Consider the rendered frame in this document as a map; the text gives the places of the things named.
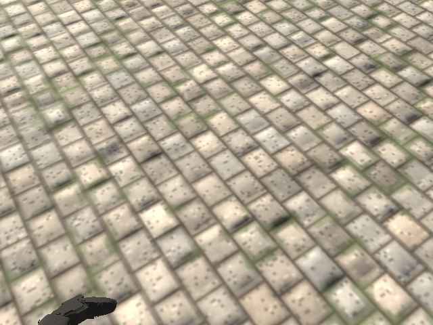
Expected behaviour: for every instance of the left robot hand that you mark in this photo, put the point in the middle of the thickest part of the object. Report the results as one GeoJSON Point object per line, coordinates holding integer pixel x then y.
{"type": "Point", "coordinates": [78, 309]}

